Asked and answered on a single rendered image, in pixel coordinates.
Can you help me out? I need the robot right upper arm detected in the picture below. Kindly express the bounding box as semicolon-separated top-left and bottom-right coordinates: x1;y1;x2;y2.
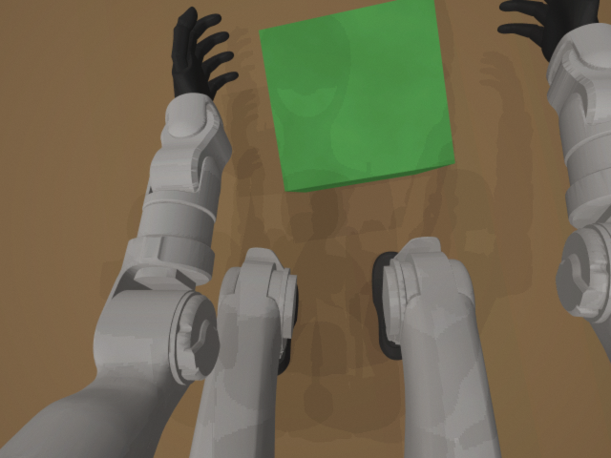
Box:
556;223;611;363

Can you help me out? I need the robot right hand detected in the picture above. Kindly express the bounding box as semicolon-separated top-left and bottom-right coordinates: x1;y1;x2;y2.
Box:
497;0;600;62

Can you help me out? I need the robot right forearm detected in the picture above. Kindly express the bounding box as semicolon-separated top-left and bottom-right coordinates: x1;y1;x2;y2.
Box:
546;23;611;229

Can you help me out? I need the robot left foot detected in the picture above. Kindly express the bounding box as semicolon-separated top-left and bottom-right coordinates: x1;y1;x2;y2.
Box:
278;285;299;375

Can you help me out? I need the robot left hand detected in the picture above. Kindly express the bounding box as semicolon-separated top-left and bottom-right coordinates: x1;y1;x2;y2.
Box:
171;7;239;100

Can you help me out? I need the robot left upper arm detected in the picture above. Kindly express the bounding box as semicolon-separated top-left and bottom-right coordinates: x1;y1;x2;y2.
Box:
0;290;221;458

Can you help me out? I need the carton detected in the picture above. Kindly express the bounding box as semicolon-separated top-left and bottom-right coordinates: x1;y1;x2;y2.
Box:
259;0;455;193

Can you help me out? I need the robot left forearm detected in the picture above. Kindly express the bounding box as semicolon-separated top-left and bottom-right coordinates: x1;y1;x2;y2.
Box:
94;93;232;366

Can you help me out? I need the robot left shin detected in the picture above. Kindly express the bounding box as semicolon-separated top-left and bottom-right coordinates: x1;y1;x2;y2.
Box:
218;248;287;359

